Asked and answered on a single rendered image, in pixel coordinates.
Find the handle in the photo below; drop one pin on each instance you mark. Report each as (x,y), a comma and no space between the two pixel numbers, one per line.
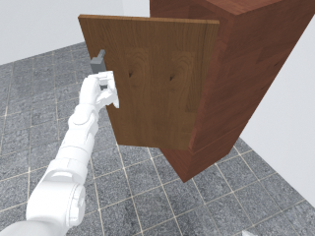
(98,65)

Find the cupboard door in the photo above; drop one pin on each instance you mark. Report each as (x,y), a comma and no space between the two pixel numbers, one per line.
(159,67)

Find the left robot upper arm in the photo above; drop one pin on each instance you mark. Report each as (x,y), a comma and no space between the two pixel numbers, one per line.
(55,207)

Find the left robot forearm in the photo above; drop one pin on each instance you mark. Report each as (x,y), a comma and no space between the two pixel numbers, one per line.
(71,161)

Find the robot left hand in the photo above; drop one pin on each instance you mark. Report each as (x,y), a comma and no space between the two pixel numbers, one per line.
(92,94)

